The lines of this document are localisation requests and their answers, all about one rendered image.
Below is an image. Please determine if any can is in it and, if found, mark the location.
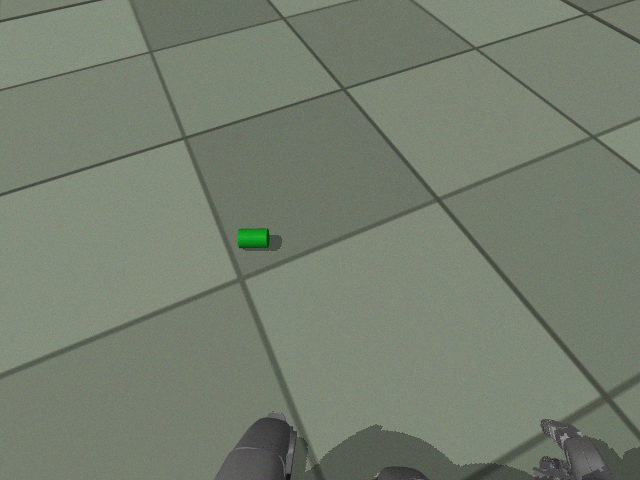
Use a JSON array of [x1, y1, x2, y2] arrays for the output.
[[238, 229, 269, 248]]

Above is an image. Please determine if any right robot hand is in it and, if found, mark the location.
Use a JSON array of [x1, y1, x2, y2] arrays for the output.
[[533, 419, 614, 480]]

